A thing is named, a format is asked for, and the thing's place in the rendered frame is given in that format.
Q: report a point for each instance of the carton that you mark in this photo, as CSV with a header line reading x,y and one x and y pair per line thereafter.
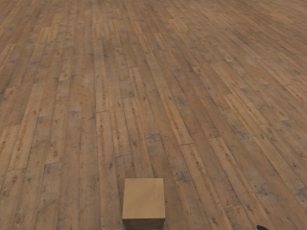
x,y
144,204

